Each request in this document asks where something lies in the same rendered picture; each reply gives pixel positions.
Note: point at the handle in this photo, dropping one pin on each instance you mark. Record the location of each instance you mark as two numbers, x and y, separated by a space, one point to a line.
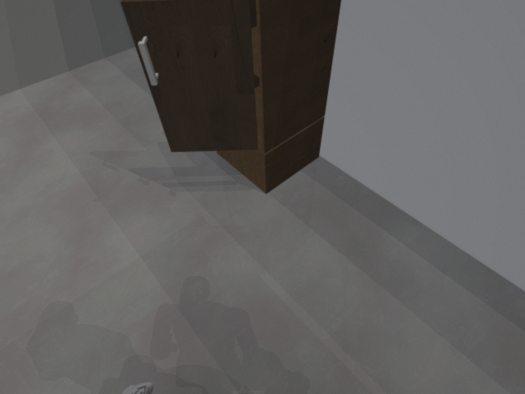
153 77

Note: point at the cupboard door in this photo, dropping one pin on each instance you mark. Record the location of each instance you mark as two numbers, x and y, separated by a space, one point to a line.
202 51

